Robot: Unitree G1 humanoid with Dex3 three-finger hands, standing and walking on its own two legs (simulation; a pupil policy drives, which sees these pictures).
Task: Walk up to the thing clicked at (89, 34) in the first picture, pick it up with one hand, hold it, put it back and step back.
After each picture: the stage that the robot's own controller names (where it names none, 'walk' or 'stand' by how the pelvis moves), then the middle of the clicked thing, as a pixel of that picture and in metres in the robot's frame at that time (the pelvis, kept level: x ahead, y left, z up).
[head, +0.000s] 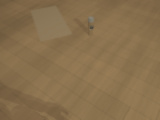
stand; (90, 26) +1.71 -0.07 -0.65
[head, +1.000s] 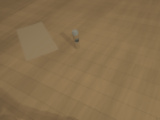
walk; (76, 39) +1.57 +0.23 -0.63
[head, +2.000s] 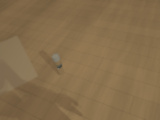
walk; (58, 64) +1.03 +0.37 -0.64
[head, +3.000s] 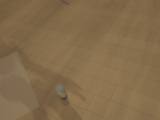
walk; (62, 95) +0.68 +0.29 -0.65
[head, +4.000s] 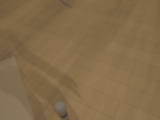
walk; (62, 112) +0.52 +0.24 -0.64
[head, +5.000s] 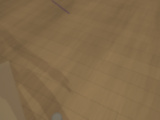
stand; out of the picture +0.46 +0.20 -0.65
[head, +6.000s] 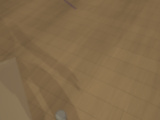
stand; out of the picture +0.46 +0.20 -0.64
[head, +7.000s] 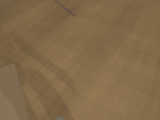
stand; out of the picture +0.44 +0.20 -0.66
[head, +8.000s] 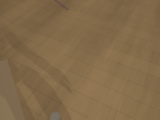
stand; out of the picture +0.45 +0.22 -0.65
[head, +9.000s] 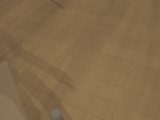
stand; (58, 119) +0.46 +0.26 -0.65
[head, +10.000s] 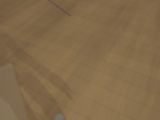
stand; out of the picture +0.47 +0.20 -0.66
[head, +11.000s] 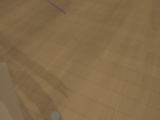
stand; out of the picture +0.48 +0.21 -0.66
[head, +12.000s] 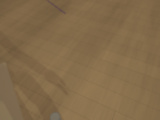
stand; out of the picture +0.47 +0.21 -0.66
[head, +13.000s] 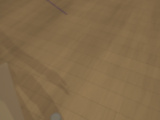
go down; out of the picture +0.46 +0.21 -0.66
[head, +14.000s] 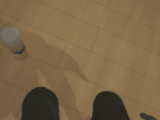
go down; (16, 46) +0.51 +0.29 -0.31
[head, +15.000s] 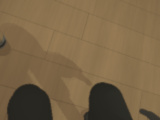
approach; out of the picture +0.50 +0.33 -0.26
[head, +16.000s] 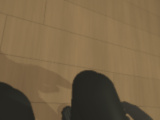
close in; out of the picture +0.47 +0.38 -0.16
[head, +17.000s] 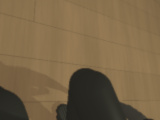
close; out of the picture +0.46 +0.38 -0.16
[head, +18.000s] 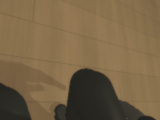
lift; out of the picture +0.42 +0.36 -0.16
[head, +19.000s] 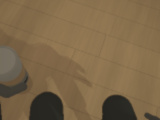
lift; (14, 75) +0.34 +0.24 -0.03
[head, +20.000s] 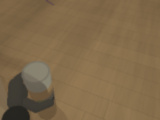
hold; (42, 95) +0.31 +0.15 +0.04
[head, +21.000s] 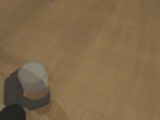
hold; (38, 92) +0.32 +0.17 +0.03
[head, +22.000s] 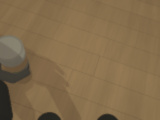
crouch; (17, 64) +0.41 +0.22 -0.04
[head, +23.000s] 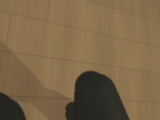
lower; out of the picture +0.47 +0.33 -0.14
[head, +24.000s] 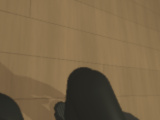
lower; out of the picture +0.43 +0.36 -0.17
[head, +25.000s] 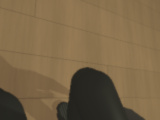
lower; out of the picture +0.43 +0.37 -0.17
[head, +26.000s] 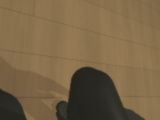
lower; out of the picture +0.43 +0.37 -0.17
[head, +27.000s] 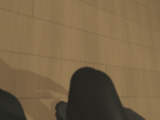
lower; out of the picture +0.43 +0.37 -0.17
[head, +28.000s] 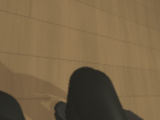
open; out of the picture +0.44 +0.36 -0.16
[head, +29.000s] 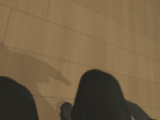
stand; out of the picture +0.43 +0.36 -0.18
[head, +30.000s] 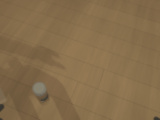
stand; (42, 94) +0.45 +0.25 -0.49
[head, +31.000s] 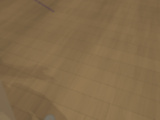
stand; out of the picture +0.45 +0.23 -0.60
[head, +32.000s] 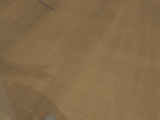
stand; out of the picture +0.44 +0.22 -0.60
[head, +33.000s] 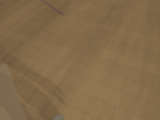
stand; out of the picture +0.46 +0.20 -0.65
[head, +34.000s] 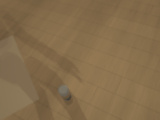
walk; (66, 95) +0.52 +0.22 -0.64
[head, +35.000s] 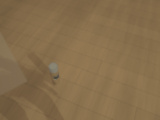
walk; (54, 74) +0.76 +0.22 -0.64
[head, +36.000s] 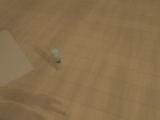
stand; (56, 60) +1.03 +0.35 -0.63
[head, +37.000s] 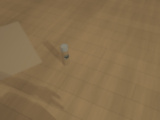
stand; (65, 55) +1.08 +0.23 -0.64
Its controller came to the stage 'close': yes
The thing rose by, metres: 0.66
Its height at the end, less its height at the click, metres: +0.00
